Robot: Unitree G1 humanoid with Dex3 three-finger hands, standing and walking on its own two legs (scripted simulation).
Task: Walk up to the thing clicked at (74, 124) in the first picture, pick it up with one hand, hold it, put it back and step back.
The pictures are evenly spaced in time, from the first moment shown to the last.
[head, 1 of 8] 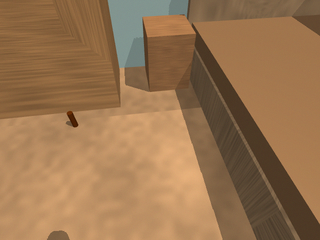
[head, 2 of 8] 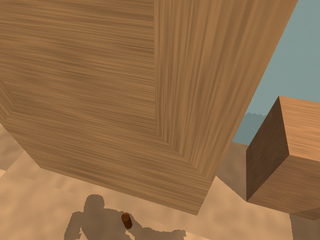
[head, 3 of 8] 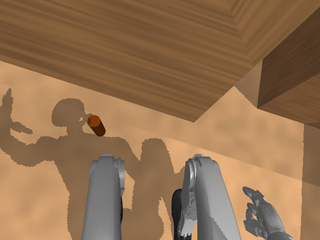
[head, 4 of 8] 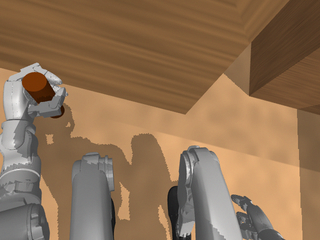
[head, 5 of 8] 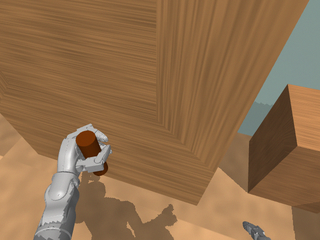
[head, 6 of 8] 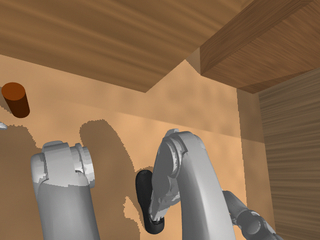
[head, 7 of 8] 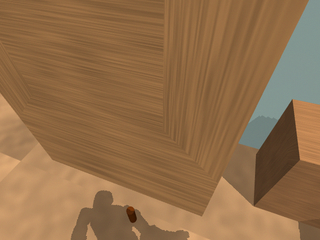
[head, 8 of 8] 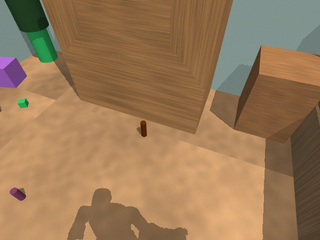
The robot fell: no
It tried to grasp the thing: yes
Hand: left
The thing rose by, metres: 0.70
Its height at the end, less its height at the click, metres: +0.00
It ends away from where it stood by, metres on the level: 0.01
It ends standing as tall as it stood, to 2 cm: yes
